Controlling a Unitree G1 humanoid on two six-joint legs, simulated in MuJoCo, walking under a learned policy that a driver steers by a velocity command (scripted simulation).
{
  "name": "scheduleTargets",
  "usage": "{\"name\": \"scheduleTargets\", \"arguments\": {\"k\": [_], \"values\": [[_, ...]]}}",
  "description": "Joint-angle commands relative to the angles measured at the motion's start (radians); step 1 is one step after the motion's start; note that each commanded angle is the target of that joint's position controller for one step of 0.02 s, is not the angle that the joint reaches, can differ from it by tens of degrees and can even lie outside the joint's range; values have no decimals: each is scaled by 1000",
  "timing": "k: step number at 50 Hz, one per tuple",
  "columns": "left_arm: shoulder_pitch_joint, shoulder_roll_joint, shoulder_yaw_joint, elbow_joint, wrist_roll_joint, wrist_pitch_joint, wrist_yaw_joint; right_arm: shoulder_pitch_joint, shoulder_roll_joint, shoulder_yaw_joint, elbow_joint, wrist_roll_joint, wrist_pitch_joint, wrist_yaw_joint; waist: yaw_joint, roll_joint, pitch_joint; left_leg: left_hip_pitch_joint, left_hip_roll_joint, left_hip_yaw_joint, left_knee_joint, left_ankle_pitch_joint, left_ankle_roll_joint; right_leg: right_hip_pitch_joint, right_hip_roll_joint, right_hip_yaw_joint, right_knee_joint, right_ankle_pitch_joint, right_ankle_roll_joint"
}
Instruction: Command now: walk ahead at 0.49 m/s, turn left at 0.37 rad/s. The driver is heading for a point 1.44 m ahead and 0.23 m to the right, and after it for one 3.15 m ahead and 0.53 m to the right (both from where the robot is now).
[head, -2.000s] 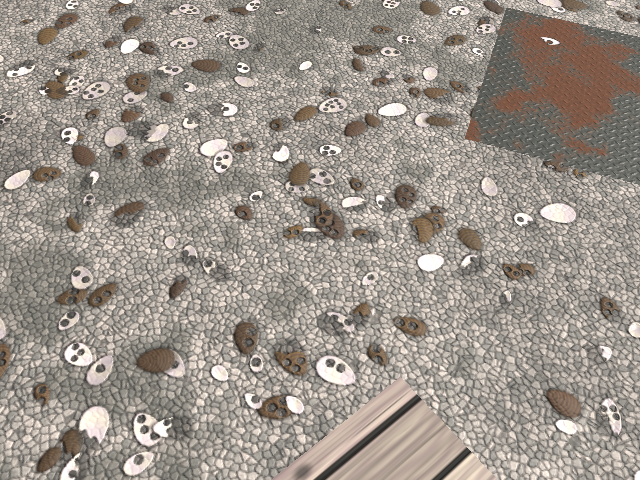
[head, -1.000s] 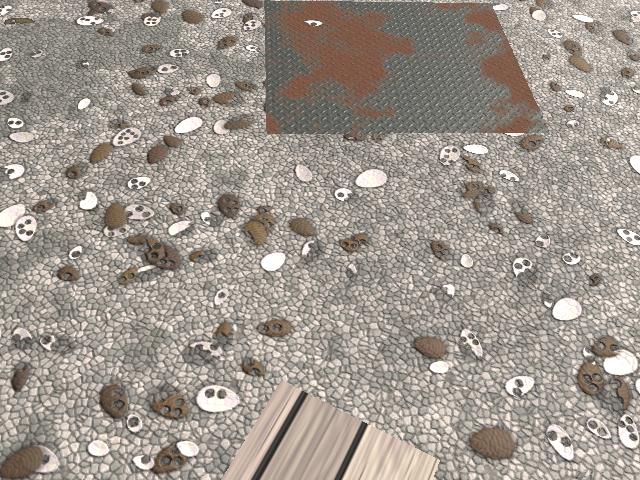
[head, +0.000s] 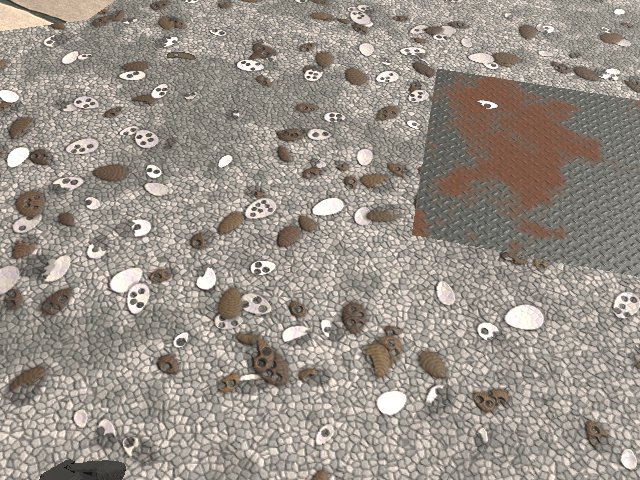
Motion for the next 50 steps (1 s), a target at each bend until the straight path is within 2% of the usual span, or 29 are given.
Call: {"name": "scheduleTargets", "arguments": {"k": [1, 3, 6, 7, 8, 9, 10, 11, 12, 13, 14, 15, 18, 22, 26, 30, 31, 32, 33, 34, 35, 36, 37, 38, 39, 40, 43, 46, 50], "values": [[-109, 50, 5, -86, -12, -26, -18, 36, -161, -41, -32, 7, -10, -11, -27, 104, 2, -106, 238, -146, -93, 102, 132, 149, 51, -50, -105, 111, -7], [-132, 70, 10, -100, -13, -32, -28, 67, -158, -40, -17, 4, -2, -12, -30, 111, 4, -3, 275, -187, -34, 143, 125, 119, 55, -40, -152, 45, -33], [-80, 100, 24, -100, -15, -35, -29, 70, -170, -45, -6, -1, 12, -13, 10, 150, -10, 101, 314, -228, 50, 342, 103, 169, 74, -61, -184, -118, -86], [11, 122, 38, -79, -13, -37, -24, 52, -164, -41, -9, -1, 16, -12, 64, 146, -61, 105, 278, -200, 150, 508, 84, 297, 97, -90, -226, -118, -117], [149, 160, 53, -58, -3, -40, -18, 41, -134, -27, -22, -10, 16, -9, 133, 125, -191, 31, 228, -157, 343, 529, 56, 539, 28, -38, -188, -76, -174], [293, 244, 75, -39, 13, -37, -14, 126, -72, -4, -41, -12, 6, -7, 144, -49, -365, -275, 102, -71, 686, 260, -12, 936, -182, 279, -162, -121, -308], [367, 211, 75, 8, -12, -25, -26, 184, -56, 7, -31, 4, -5, -7, 141, -266, -426, -521, 14, -36, 933, -338, -57, 1075, -314, 630, -298, -334, -397], [331, 133, 50, 1, -31, -20, -26, 98, -148, -13, -38, 18, -11, -5, 163, -133, -281, -633, 74, -83, 1010, -318, -50, 984, -292, 600, -342, -491, -353], [269, 104, 39, -9, -23, -11, -22, -4, -160, -15, -63, 21, -14, -3, 158, -52, -162, -653, 121, -41, 1010, -237, -49, 856, -251, 457, -361, -467, -316], [220, 91, 32, -8, -13, -4, -21, -64, -145, -12, -81, 6, -18, 1, 133, 2, -67, -646, 159, -6, 942, -171, -52, 722, -205, 358, -397, -362, -304], [191, 74, 24, -10, -4, -6, -20, -76, -134, -17, -84, -9, -18, 2, 106, 3, -34, -613, 195, 3, 876, -123, -56, 644, -172, 297, -424, -281, -296], [178, 74, 23, -9, 1, -7, -21, -58, -116, -14, -79, -8, -16, 6, 84, -29, -26, -565, 211, 13, 840, -102, -63, 590, -149, 256, -446, -213, -294], [181, 89, 28, 11, -17, -14, -21, -54, -69, -2, -74, -12, -6, 7, 65, -43, -26, -540, 228, 50, 717, -64, -89, 536, -119, 141, -493, -69, -305], [220, 125, 38, 42, -28, -2, -13, -198, -38, 14, -114, -22, -20, 12, 104, -19, -2, -508, 218, 78, 433, 156, -109, 514, -78, 45, -516, 4, -284], [303, 147, 45, 81, -40, 18, -3, -323, -46, 11, -144, -10, -40, 28, 142, -24, 12, -427, 165, 84, 253, 290, -115, 536, -86, 57, -483, -23, -264], [314, 162, 54, 94, -41, 39, 9, -322, -94, -10, -151, -5, -56, 37, 101, -52, -2, -343, 150, 61, 165, 196, -79, 617, -130, 132, -390, -25, -226], [301, 162, 54, 93, -40, 44, 11, -263, -113, -20, -136, -6, -59, 34, 61, -55, -30, -245, 141, 76, 135, 176, -60, 606, -115, 124, -325, 42, -209], [301, 140, 45, 89, -33, 45, 11, -148, -151, -41, -105, -11, -60, 25, 5, -42, -108, -63, 147, 84, 125, 172, -32, 563, -62, 91, -186, 100, -181], [285, 80, 22, 58, -13, 44, 9, 17, -214, -60, -87, -29, -59, 13, -68, 38, -259, 211, 309, -63, 170, 167, 30, 402, 4, 48, 93, -74, -142], [437, -31, -10, 38, -26, 31, 8, 82, -287, -77, -63, -33, -42, 13, -10, 315, -406, 543, 551, -464, 120, 25, 177, 37, 139, -45, 439, -613, -77], [412, 58, 9, 52, -53, 25, 10, 94, -200, -59, -61, -23, -35, 16, -40, 277, -385, 492, 542, -591, 19, -189, 179, -75, 100, 40, 582, -659, -73], [309, 126, 31, 32, -65, 27, 11, 39, -144, -42, -62, -17, -34, 13, -45, 196, -233, 370, 503, -440, -7, -215, 134, -124, 58, 35, 616, -571, -77], [258, 123, 33, 19, -56, 32, 14, -28, -118, -31, -62, -20, -35, 13, -18, 147, -152, 243, 464, -324, -30, -121, 112, -100, 21, 10, 597, -492, -72], [233, 111, 36, 12, -41, 39, 14, -74, -86, -22, -58, -25, -36, 15, 7, 133, -90, 137, 429, -237, -66, -40, 105, -71, -3, 8, 559, -438, -69], [245, 91, 37, 9, -41, 49, 9, -104, -79, -21, -52, -34, -41, 14, 40, 171, -66, 58, 409, -169, -97, 19, 103, -17, -29, 12, 532, -400, -65], [253, 73, 35, 11, -44, 60, 6, -124, -71, -23, -47, -33, -47, 14, 55, 172, -50, 12, 394, -113, -126, 61, 102, 18, -39, 7, 514, -384, -62], [214, 40, 30, -17, -37, 82, 4, -133, -100, -38, -20, -28, -63, 11, 72, 124, -11, -32, 402, 3, -177, 178, 118, -6, -50, 3, 440, -314, -48], [153, 28, 24, -42, -33, 79, -9, -124, -130, -48, 2, -27, -61, 5, 58, 98, 2, -11, 385, 114, -192, 238, 109, -11, -48, -11, 283, -161, -47], [17, 15, 14, -88, -34, 70, -37, -81, -167, -57, 27, -17, -45, -2, 7, 74, 35, 36, 383, 218, -189, 258, 83, 23, -24, -79, 85, -45, -70]]}}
